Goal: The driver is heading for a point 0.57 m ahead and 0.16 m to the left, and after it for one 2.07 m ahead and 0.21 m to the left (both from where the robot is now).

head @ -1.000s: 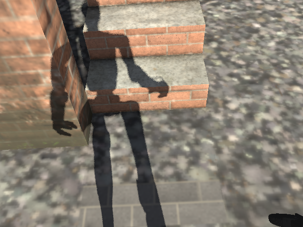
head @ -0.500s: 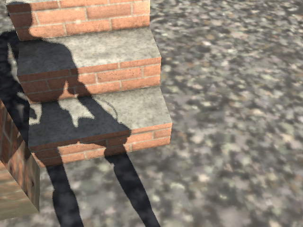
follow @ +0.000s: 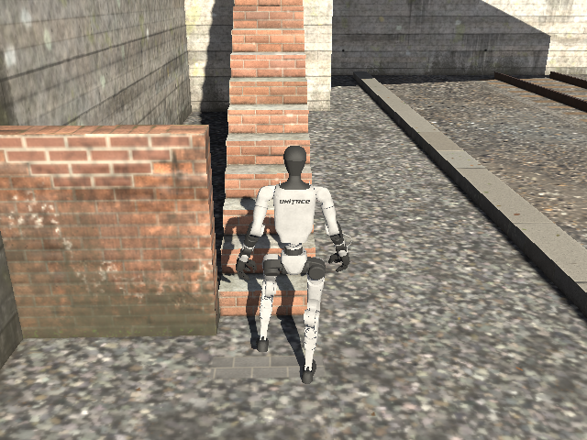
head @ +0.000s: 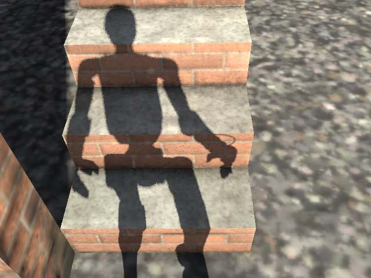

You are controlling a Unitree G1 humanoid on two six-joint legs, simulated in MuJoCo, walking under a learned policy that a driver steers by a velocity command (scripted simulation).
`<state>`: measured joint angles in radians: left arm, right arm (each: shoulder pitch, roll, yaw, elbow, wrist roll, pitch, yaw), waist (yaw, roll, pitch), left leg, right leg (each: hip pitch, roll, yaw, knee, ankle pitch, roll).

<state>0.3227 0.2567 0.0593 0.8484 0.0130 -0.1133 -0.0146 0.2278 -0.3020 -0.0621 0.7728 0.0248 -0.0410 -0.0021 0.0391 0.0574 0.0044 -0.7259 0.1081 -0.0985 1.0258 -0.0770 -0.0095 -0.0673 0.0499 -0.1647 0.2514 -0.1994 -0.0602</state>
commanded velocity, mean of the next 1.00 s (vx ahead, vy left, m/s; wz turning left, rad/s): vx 0.43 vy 0.00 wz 0.37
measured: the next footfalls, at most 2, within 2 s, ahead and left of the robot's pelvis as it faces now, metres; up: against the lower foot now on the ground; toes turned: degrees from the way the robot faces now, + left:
left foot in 0.26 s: +0.28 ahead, +0.15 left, +0.00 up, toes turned +12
right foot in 0.66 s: +0.48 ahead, +0.01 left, +0.00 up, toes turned +26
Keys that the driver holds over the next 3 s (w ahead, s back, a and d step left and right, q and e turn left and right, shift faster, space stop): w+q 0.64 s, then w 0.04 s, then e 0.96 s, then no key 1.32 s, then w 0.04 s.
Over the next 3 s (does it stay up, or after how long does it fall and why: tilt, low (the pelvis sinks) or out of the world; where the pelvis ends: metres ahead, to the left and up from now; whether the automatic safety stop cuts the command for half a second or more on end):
stays up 0.36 0.05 0.00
